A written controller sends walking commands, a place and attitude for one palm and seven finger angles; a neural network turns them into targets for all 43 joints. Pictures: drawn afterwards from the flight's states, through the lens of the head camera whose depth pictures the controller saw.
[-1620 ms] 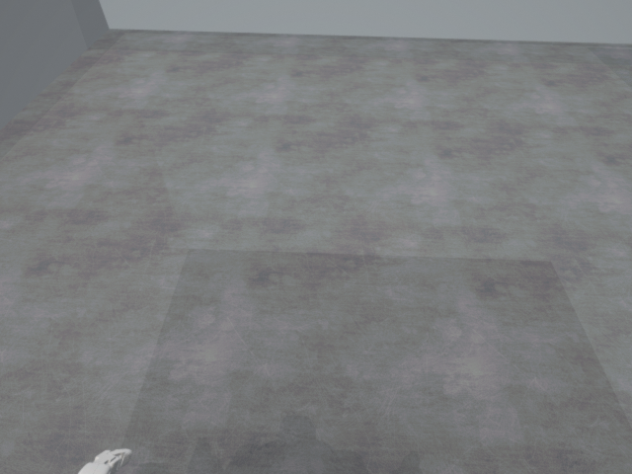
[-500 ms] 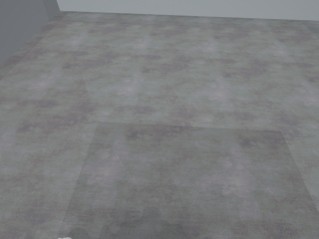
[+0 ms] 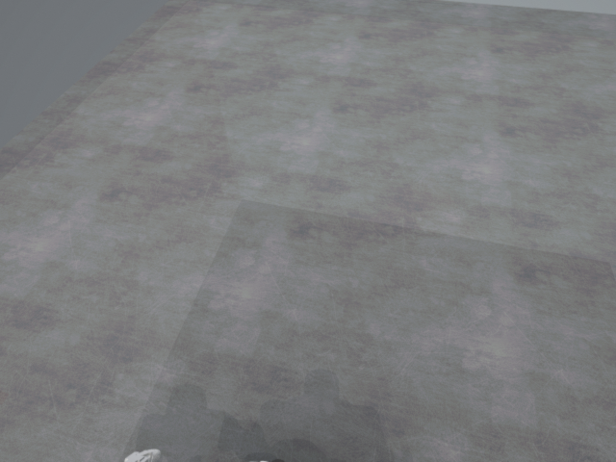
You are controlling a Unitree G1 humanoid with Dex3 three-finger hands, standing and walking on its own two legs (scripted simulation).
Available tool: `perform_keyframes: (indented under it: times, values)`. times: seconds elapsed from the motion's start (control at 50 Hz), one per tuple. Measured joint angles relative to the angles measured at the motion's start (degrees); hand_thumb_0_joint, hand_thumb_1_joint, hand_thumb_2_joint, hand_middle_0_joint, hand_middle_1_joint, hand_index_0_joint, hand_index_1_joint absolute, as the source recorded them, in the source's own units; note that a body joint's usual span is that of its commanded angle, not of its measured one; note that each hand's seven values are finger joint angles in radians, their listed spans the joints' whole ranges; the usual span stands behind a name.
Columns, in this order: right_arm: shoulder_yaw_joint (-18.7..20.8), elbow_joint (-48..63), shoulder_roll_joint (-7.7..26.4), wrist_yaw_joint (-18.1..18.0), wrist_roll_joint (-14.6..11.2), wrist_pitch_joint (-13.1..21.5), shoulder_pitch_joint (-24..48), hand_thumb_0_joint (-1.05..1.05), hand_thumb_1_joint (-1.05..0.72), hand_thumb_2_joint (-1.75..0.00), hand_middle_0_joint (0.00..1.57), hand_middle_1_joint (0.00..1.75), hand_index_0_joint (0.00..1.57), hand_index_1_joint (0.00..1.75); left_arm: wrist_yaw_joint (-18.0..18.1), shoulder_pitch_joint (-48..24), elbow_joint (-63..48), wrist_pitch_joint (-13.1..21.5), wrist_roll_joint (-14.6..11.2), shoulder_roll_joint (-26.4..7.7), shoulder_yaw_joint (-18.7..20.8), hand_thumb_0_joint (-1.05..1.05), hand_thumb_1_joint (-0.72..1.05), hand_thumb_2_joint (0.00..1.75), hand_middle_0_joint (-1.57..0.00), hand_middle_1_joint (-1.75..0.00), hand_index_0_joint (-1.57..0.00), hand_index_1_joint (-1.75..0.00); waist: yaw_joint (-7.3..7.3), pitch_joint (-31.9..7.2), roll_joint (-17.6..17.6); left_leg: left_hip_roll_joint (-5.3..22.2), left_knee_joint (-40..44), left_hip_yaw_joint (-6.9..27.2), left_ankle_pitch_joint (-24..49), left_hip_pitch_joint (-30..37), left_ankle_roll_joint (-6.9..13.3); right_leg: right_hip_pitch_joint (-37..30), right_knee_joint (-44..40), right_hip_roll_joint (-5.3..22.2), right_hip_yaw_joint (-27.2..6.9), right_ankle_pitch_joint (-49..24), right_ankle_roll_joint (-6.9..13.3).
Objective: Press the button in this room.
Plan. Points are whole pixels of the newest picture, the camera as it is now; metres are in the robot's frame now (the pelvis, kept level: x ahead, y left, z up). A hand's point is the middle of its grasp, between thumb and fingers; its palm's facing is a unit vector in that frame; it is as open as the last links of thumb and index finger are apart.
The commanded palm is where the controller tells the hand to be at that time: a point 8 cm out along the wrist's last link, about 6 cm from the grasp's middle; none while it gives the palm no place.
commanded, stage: turn or walk to find it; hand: left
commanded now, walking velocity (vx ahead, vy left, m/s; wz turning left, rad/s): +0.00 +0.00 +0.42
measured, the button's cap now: out of the picture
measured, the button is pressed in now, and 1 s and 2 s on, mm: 0 0 0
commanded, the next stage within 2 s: none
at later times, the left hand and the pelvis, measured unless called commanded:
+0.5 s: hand out of the picture -0.08 +0.18 -0.18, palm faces +0.29 -0.93 -0.21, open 7.3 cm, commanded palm none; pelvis -0.04 +0.00 +0.00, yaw +14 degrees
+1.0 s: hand out of the picture -0.06 +0.24 -0.15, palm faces +0.42 -0.88 -0.24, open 7.3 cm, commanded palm none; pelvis -0.08 +0.01 +0.01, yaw +24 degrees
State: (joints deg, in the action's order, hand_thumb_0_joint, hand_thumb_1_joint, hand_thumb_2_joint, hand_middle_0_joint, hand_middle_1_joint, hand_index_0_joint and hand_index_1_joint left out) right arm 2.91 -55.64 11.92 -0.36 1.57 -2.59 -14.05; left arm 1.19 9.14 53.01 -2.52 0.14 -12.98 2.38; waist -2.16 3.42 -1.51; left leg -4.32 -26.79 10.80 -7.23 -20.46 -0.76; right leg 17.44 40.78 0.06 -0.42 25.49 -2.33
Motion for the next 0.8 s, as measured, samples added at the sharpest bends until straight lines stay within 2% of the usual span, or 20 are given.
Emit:
perform_keyframes:
  times: [0.04, 0.06, 0.08, 0.12, 0.18, 0.26, 0.36, 0.44, 0.48, 0.52, 0.54, 0.56, 0.6, 0.68, 0.8]
  values:
    - [0.6, 0.3, 0.7, 0.2, -0.2, -0.4, -0.2, 0.0, -0.91, -0.9, 0.2, 0.3, 0.21, 0.3, 0.0, 0.5, -0.7, 0.7, 0.1, 0.2, 0.0, 0.01, 0.91, 0.9, -0.2, -0.3, -0.2, -0.3, 0.3, -0.6, -0.3, -0.7, -1.8, 0.8, -0.3, -1.4, -1.0, -3.6, -8.8, 0.0, 0.5, -5.6, 0.9]
    - [1.0, 0.3, 1.3, 0.2, -0.4, -0.8, 0.1, 0.0, -0.91, -0.9, 0.2, 0.3, 0.21, 0.3, 0.1, 0.7, -0.6, 1.0, 0.4, 0.6, 0.0, 0.0, 0.91, 0.9, -0.2, -0.3, -0.2, -0.3, 0.36, -0.4, -1.2, -0.5, -5.1, 0.8, -4.3, -2.6, -1.0, -3.9, -9.0, -0.4, 1.3, -7.2, 2.1]
    - [1.4, 0.2, 1.7, 0.2, -0.3, -1.1, 0.1, 0.0, -0.91, -0.9, 0.2, 0.3, 0.21, 0.3, 0.2, 1.1, -0.7, 1.1, 0.6, 1.0, -0.2, 0.0, 0.91, 0.9, -0.2, -0.3, -0.2, -0.3, 0.39, -0.4, -1.5, -0.6, -10.3, -0.4, -9.6, -4.2, -0.9, -4.1, -8.5, -0.3, 2.0, -7.2, 3.1]
    - [2.0, 0.0, 2.4, 0.5, -0.1, -1.7, -0.1, 0.0, -0.91, -0.9, 0.2, 0.3, 0.2, 0.3, 0.4, 2.4, -0.7, 1.1, 0.8, 1.5, -0.4, 0.0, 0.91, 0.9, -0.2, -0.3, -0.2, -0.3, 0.68, -1.1, -1.2, -0.7, -21.6, -3.4, -14.5, -7.5, -0.8, -5.1, -8.9, 0.8, 3.0, -6.7, 4.1]
    - [2.5, -0.1, 3.4, 0.9, 0.0, -1.7, 0.1, 0.0, -0.91, -0.9, 0.2, 0.3, 0.2, 0.3, 0.3, 4.4, -0.2, 1.2, 0.9, 2.0, -0.6, 0.0, 0.91, 0.9, -0.2, -0.3, -0.2, -0.3, 0.92, -1.6, -0.5, 0.8, -34.3, -6.7, -13.1, -9.9, -1.2, -6.8, -11.3, 2.0, 4.0, -7.5, 4.4]
    - [2.5, -0.3, 3.8, 1.0, -0.2, -1.7, 0.4, 0.0, -0.91, -0.9, 0.2, 0.3, 0.2, 0.3, 0.2, 5.8, 0.1, 1.8, 1.0, 2.4, -0.8, 0.01, 0.91, 0.9, -0.2, -0.3, -0.2, -0.3, 0.78, -1.5, 0.2, 3.4, -39.2, -8.3, -11.2, -9.1, -2.4, -7.7, -12.5, 2.9, 6.5, -8.1, 4.4]
    - [1.7, -1.2, 3.2, 0.8, -0.3, -2.2, 2.2, 0.0, -0.91, -0.9, 0.2, 0.3, 0.2, 0.3, 0.2, 7.3, 0.3, 2.5, 1.3, 3.0, -1.1, 0.0, 0.91, 0.9, -0.2, -0.3, -0.2, -0.3, 2.0, -0.3, 1.3, 5.3, -32.3, -9.9, -15.1, -4.6, -3.1, -7.0, -11.7, 4.1, 9.2, -7.7, 4.1]
    - [0.8, -1.0, 2.1, 0.8, -0.8, -1.9, 4.9, 0.0, -0.91, -0.9, 0.2, 0.3, 0.2, 0.3, 0.1, 8.4, 1.0, 2.3, 1.7, 2.6, -1.0, 0.0, 0.91, 0.9, -0.2, -0.3, -0.21, -0.3, 3.36, 1.0, 2.4, 5.5, -22.5, -12.2, -17.9, -0.2, -2.5, -5.7, -9.8, 5.1, 11.0, -7.1, 3.3]
    - [0.3, -0.4, 1.4, 0.8, -1.0, -1.4, 6.2, 0.0, -0.91, -0.9, 0.2, 0.3, 0.2, 0.3, 0.1, 8.9, 1.7, 2.0, 1.8, 1.9, -0.6, 0.0, 0.91, 0.9, -0.2, -0.3, -0.21, -0.3, 3.86, 1.3, 3.1, 5.2, -16.7, -13.4, -17.3, 2.3, -1.9, -4.8, -8.3, 5.8, 11.9, -6.6, 2.6]
    - [-0.1, 0.5, 0.9, 0.9, -1.0, -0.5, 7.1, 0.0, -0.91, -0.9, 0.2, 0.3, 0.2, 0.3, 0.1, 9.5, 2.4, 1.5, 1.5, 1.0, -0.2, 0.0, 0.91, 0.9, -0.2, -0.3, -0.21, -0.3, 3.98, 1.3, 3.7, 4.9, -8.0, -14.6, -12.3, 6.0, -0.8, -3.4, -5.5, 6.5, 12.9, -5.3, 1.6]
    - [-0.2, 0.6, 0.2, 0.9, -0.9, 0.2, 7.6, 0.0, -0.91, -0.9, 0.2, 0.3, 0.2, 0.3, 0.0, 9.4, 2.8, 1.1, 1.2, 0.2, 0.1, 0.0, 0.91, 0.9, -0.2, -0.3, -0.21, -0.3, 4.1, 1.5, 5.1, 4.0, -6.9, -15.1, -12.0, 6.3, 1.0, -2.1, -2.6, 7.7, 12.1, -4.6, 1.1]
    - [-0.5, 0.9, -0.4, 0.9, -0.9, 0.6, 8.0, 0.0, -0.91, -0.9, 0.2, 0.3, 0.2, 0.3, 0.1, 9.2, 3.3, 0.4, 1.1, -0.5, 0.4, 0.0, 0.91, 0.9, -0.2, -0.3, -0.21, -0.3, 4.46, 1.9, 6.1, 3.3, -7.4, -15.3, -12.2, 6.1, 2.5, -0.3, 1.5, 7.9, 10.1, -0.8, 0.5]
    - [-1.0, 1.3, -1.2, 0.8, -0.9, 1.1, 8.2, 0.0, -0.91, -0.9, 0.2, 0.3, 0.2, 0.3, 0.4, 8.9, 3.9, -0.8, 1.1, -1.2, 0.7, 0.01, 0.91, 0.9, -0.2, -0.3, -0.2, -0.3, 4.93, 1.7, 6.3, 3.3, -7.1, -15.2, -12.1, 6.6, 4.0, 3.2, 10.6, 6.7, 6.7, 4.2, -0.3]
    - [-1.5, 1.7, -1.9, -0.1, -0.7, 1.5, 7.0, 0.0, -0.91, -0.9, 0.2, 0.3, 0.2, 0.3, 0.0, 7.2, 4.3, -1.5, 1.1, -1.8, 1.4, 0.01, 0.91, 0.9, -0.2, -0.3, -0.2, -0.3, 4.17, 0.7, 4.9, 3.3, -2.6, -13.3, -9.2, 8.6, 4.8, 7.8, 21.5, 5.6, 3.5, 0.4, -1.5]
    - [-1.5, 1.1, -2.4, -0.3, -0.9, 1.8, 3.8, 0.0, -0.91, -0.9, 0.2, 0.3, 0.21, 0.3, -0.4, 4.0, 2.6, -0.7, 1.0, -2.2, 1.9, 0.01, 0.91, 0.9, -0.19, -0.3, -0.2, -0.3, 3.35, -0.5, 4.3, 1.9, 2.5, -11.0, -5.3, 10.2, 5.4, 9.7, 23.3, 5.9, 0.9, -5.9, -3.2]
